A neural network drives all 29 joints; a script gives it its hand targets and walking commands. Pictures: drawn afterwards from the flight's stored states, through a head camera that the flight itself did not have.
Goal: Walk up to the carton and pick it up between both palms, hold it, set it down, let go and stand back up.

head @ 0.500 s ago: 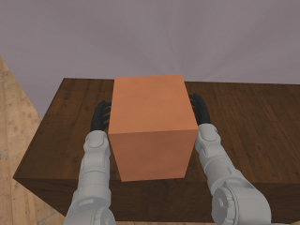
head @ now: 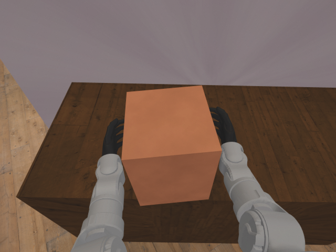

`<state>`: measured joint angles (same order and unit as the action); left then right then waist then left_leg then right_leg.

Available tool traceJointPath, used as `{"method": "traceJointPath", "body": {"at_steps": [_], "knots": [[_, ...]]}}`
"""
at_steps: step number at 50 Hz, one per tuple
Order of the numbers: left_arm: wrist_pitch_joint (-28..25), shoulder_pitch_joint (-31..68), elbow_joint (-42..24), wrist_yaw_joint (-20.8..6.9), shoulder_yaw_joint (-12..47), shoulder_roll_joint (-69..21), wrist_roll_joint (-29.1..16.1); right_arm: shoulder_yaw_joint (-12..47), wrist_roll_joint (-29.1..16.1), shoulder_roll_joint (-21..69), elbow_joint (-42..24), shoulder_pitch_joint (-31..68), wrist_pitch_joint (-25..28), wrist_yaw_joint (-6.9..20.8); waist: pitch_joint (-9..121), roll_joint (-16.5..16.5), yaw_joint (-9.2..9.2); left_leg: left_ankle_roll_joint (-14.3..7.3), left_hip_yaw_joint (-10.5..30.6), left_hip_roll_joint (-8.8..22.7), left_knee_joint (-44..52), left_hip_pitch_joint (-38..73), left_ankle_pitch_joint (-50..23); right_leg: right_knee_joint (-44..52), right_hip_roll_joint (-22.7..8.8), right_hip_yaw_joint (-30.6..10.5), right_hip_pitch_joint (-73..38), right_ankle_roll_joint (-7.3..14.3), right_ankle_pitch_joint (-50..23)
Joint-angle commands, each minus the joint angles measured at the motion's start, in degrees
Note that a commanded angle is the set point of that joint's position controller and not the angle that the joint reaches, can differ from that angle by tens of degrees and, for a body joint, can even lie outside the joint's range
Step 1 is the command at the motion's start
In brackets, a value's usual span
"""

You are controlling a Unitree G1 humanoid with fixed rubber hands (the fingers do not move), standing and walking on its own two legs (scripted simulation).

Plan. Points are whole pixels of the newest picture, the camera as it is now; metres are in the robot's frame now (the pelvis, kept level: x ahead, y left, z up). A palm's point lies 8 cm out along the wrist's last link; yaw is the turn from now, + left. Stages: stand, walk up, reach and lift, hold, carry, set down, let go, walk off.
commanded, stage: set down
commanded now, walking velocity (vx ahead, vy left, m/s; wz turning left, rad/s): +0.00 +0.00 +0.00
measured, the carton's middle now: (169, 148) +0.40 +0.04 +0.00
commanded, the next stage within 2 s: none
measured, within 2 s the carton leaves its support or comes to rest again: neither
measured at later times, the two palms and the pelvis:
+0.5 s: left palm (113, 151) +0.35 +0.18 +0.04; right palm (228, 140) +0.40 -0.11 +0.05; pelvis +0.00 +0.00 +0.00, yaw -1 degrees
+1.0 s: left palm (115, 151) +0.36 +0.17 +0.03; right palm (229, 143) +0.40 -0.12 +0.04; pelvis +0.00 +0.00 +0.00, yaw -1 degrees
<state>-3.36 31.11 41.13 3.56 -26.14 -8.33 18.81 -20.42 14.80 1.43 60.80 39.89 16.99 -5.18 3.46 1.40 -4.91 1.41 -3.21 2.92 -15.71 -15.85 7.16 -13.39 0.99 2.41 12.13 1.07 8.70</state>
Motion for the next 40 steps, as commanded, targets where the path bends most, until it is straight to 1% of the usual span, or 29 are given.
{"method": "traceJointPath", "body": {"at_steps": [1, 4, 7, 8, 9, 10, 14, 15, 17, 18, 19, 20, 22, 23, 24, 29, 30, 31, 32, 34, 35, 36, 37, 38, 39, 40], "knots": [[-5.57, 37.37, -4.3, -3.97, 18.07, -27.83, 1.76, 13.46, 4.71, 32.46, -1.84, 28.19, 2.45, 8.54, 25.95, -1.22, -0.49, 0.36, -4.95, -1.59, -1.71, 9.17, -19.42, -2.61, 0.15, 1.6, -11.98, -1.91, -17.84], [-5.66, 37.08, -3.35, -3.8, 17.09, -27.46, 2.25, 12.03, 5.42, 31.95, -2.06, 28.75, 2.45, 8.74, 25.74, -1.02, -0.79, 0.17, -5.18, -1.55, -1.86, 9.46, -18.9, -2.21, 0.25, 1.68, -10.69, -1.74, -15.54], [-5.78, 36.27, -2.65, -3.97, 15.35, -26.96, 2.86, 10.71, 6.54, 31.93, -1.67, 27.97, 2.14, 8.94, 24.66, 0.22, -0.91, -0.44, -5.47, -1.57, -1.03, 8.37, -16.78, -1.95, 0.17, 1.46, -10.66, -1.78, -13.18], [-6.05, 36.43, -2.64, -3.97, 15.1, -26.82, 2.83, 10.54, 6.81, 31.88, -1.16, 27.78, 2.11, 8.98, 24.12, 0.38, -1.09, -0.47, -5.52, -1.61, -0.84, 8.09, -16.87, -2.1, 0.12, 1.43, -10.94, -1.86, -13.31], [-6.41, 36.86, -2.69, -3.94, 15.19, -26.77, 2.76, 9.8, 7.27, 31.88, -0.82, 27.54, 2.18, 9.0, 24.6, 0.33, -0.55, -0.4, -5.58, -1.57, -0.82, 8.15, -16.84, -2.11, 0.11, 1.44, -10.69, -1.92, -13.42], [-6.75, 36.71, -2.88, -3.82, 15.14, -26.87, 3.06, 9.68, 7.49, 32.08, -0.83, 27.54, 2.43, 9.02, 25.1, 0.04, -0.63, -0.23, -5.62, -1.55, -1.01, 8.43, -17.42, -2.27, 0.2, 1.52, -10.72, -1.77, -13.79], [-7.05, 33.93, -0.73, -4.02, 13.75, -25.99, 4.15, 9.42, 7.92, 32.17, -0.2, 26.77, 2.82, 8.88, 22.58, 0.26, -1.27, -0.68, -5.93, -1.76, -1.13, 7.47, -17.48, -2.37, -0.03, 1.02, -11.86, -1.87, -15.16], [-7.09, 33.84, -0.43, -4.26, 13.36, -25.63, 4.15, 9.18, 8.11, 32.18, 0.03, 26.72, 2.81, 8.81, 22.23, 0.73, -0.92, -0.98, -5.96, -1.85, -0.9, 6.54, -16.41, -2.45, -0.17, 0.83, -12.35, -2.09, -15.44], [-7.48, 33.75, -0.41, -4.28, 12.88, -25.49, 4.32, 8.92, 8.35, 32.22, 0.25, 26.47, 2.99, 8.93, 21.71, 0.73, -1.27, -1.16, -5.94, -1.89, -0.15, 5.27, -14.83, -2.51, -0.23, 0.8, -12.77, -2.04, -13.92], [-7.68, 33.65, -0.56, -4.26, 12.99, -25.56, 4.37, 8.74, 8.63, 32.3, 0.49, 26.26, 3.06, 8.92, 21.27, 0.85, -1.13, -1.19, -5.92, -1.88, -0.11, 5.15, -14.79, -2.54, -0.26, 0.79, -12.83, -2.04, -13.94], [-8.03, 33.77, -0.95, -4.15, 13.57, -25.87, 4.17, 8.81, 8.7, 32.5, 0.08, 26.06, 3.45, 8.96, 22.57, 0.32, -1.17, -0.86, -5.91, -1.85, -0.49, 5.52, -15.92, -2.78, -0.17, 0.87, -12.64, -1.88, -14.75], [-8.1, 32.72, -0.6, -3.98, 13.45, -25.67, 4.48, 8.99, 8.62, 32.18, 0.67, 25.55, 3.44, 8.96, 21.84, 0.49, -1.23, -0.81, -5.86, -1.76, -0.87, 6.29, -16.9, -2.76, 0.04, 0.93, -12.24, -1.77, -14.92], [-8.03, 30.99, 0.09, -4.16, 13.03, -25.51, 5.06, 8.88, 8.89, 32.02, 1.4, 24.26, 3.45, 8.76, 20.55, 0.52, -0.98, -0.98, -5.88, -1.9, -1.12, 6.52, -16.86, -2.55, 0.0, 0.79, -12.38, -1.75, -15.13], [-8.04, 30.36, 0.33, -4.33, 12.65, -25.44, 5.26, 9.11, 8.83, 32.14, 0.94, 24.58, 3.67, 8.67, 20.39, 0.68, -1.38, -1.1, -5.93, -1.91, -1.19, 6.26, -17.51, -2.76, 0.04, 0.67, -12.72, -1.81, -16.29], [-8.12, 29.69, 0.56, -4.5, 12.62, -25.41, 5.31, 9.25, 8.79, 32.04, 1.28, 23.94, 3.82, 8.58, 20.17, 0.71, -1.12, -1.17, -5.84, -2.03, -1.15, 5.92, -17.59, -2.87, -0.03, 0.65, -13.32, -1.97, -17.14], [-9.22, 28.34, 1.65, -4.57, 11.26, -24.59, 5.84, 9.5, 9.19, 31.98, 1.91, 23.36, 4.52, 8.71, 19.29, 1.16, -2.14, -1.65, -6.24, -2.06, -0.52, 3.98, -15.67, -2.98, -0.24, 0.19, -13.52, -1.82, -15.54], [-9.28, 27.93, 1.65, -4.63, 11.57, -24.62, 5.78, 9.36, 9.26, 31.74, 1.31, 23.65, 4.72, 8.67, 19.41, 1.14, -1.86, -1.68, -6.08, -2.1, -0.72, 3.56, -15.64, -3.09, -0.21, 0.18, -13.47, -1.82, -15.79], [-9.44, 27.51, 1.98, -4.59, 11.64, -24.81, 5.82, 9.33, 9.48, 31.53, 0.74, 23.86, 5.04, 8.62, 19.91, 0.84, -2.21, -1.62, -6.17, -2.05, -0.88, 3.54, -15.83, -3.14, -0.14, 0.35, -13.2, -1.69, -15.59], [-9.53, 27.52, 2.16, -4.61, 11.56, -24.53, 5.79, 9.25, 9.5, 31.55, 0.78, 24.12, 5.13, 8.54, 19.45, 1.15, -2.06, -1.77, -6.23, -2.14, -0.8, 3.18, -15.1, -2.95, -0.18, 0.18, -13.05, -1.69, -14.73], [-9.64, 26.94, 2.36, -4.83, 10.89, -24.04, 6.02, 9.14, 9.59, 31.56, 1.71, 22.84, 4.82, 8.51, 18.1, 1.63, -1.89, -2.13, -6.17, -2.18, -0.34, 2.32, -14.2, -2.99, -0.44, -0.02, -13.74, -1.86, -15.23], [-9.76, 27.21, 2.28, -4.97, 10.48, -23.67, 5.97, 9.19, 9.65, 31.84, 1.56, 23.0, 4.71, 8.5, 17.59, 2.14, -2.0, -2.46, -6.3, -2.24, 0.02, 1.48, -13.03, -3.0, -0.61, -0.29, -14.09, -2.01, -14.86], [-9.86, 26.78, 2.71, -5.03, 10.34, -23.83, 6.14, 9.26, 9.73, 31.75, 1.65, 22.71, 4.84, 8.5, 17.85, 2.29, -2.14, -2.47, -6.15, -2.21, -0.04, 1.19, -13.37, -3.32, -0.59, -0.33, -14.37, -2.09, -15.66], [-9.87, 26.37, 2.93, -5.14, 10.19, -23.98, 6.27, 9.12, 9.88, 31.69, 1.44, 22.94, 4.97, 8.47, 17.7, 2.31, -2.1, -2.45, -6.26, -2.22, -0.03, 1.17, -12.99, -3.29, -0.57, -0.33, -14.26, -2.08, -15.36], [-10.0, 25.67, 3.27, -5.24, 10.01, -23.87, 6.32, 9.39, 10.01, 31.96, 0.86, 22.88, 5.19, 8.45, 17.77, 2.23, -2.65, -2.6, -6.31, -2.28, -0.23, 0.75, -12.96, -3.39, -0.71, -0.44, -14.17, -2.05, -15.64], [-10.11, 25.56, 3.2, -5.22, 10.17, -23.79, 6.46, 9.24, 9.95, 31.73, 1.03, 22.88, 5.41, 8.41, 17.88, 1.6, -2.51, -2.39, -6.26, -2.28, -0.55, 0.92, -13.73, -3.62, -0.64, -0.36, -14.23, -1.92, -16.46], [-10.2, 25.06, 3.38, -5.18, 9.85, -23.67, 6.64, 9.3, 10.04, 31.65, 1.04, 22.59, 5.52, 8.42, 17.78, 1.8, -2.63, -2.37, -6.32, -2.3, -0.64, 1.09, -13.82, -3.56, -0.56, -0.38, -14.05, -1.87, -15.97]]}}
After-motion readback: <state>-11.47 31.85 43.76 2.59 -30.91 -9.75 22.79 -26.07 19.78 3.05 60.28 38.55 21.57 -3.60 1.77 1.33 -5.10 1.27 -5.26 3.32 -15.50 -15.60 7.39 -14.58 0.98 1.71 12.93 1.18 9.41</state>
